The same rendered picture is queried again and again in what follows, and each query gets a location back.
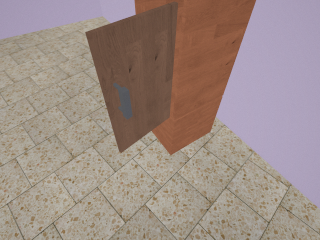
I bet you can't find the cupboard door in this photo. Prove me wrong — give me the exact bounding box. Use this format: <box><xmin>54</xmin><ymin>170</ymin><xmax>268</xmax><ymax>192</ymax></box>
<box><xmin>85</xmin><ymin>1</ymin><xmax>178</xmax><ymax>153</ymax></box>

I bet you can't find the handle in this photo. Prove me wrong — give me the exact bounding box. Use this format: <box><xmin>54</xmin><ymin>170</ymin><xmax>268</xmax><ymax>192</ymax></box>
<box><xmin>113</xmin><ymin>83</ymin><xmax>133</xmax><ymax>120</ymax></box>

